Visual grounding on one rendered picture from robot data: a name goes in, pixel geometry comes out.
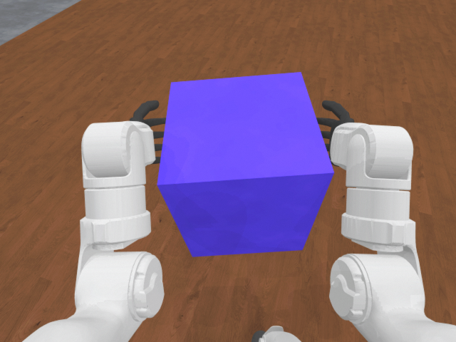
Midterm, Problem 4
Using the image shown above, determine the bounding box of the robot left hand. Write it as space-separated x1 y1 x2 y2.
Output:
130 100 166 164

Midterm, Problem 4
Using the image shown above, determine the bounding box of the robot right hand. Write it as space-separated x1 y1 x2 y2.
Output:
316 100 354 167

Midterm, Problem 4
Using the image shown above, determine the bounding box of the right robot shin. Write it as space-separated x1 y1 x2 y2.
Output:
264 326 284 335

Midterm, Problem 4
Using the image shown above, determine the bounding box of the carton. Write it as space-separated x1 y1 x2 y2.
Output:
157 72 334 257

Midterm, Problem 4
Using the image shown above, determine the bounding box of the left robot upper arm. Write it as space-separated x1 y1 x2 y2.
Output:
22 252 164 342

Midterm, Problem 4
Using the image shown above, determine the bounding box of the right robot forearm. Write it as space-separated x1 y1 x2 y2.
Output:
330 123 425 308

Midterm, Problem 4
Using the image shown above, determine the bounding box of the right robot upper arm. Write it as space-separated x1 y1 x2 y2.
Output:
329 254 456 342

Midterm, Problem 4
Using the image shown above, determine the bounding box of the left robot forearm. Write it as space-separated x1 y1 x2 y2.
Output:
75 121 155 305

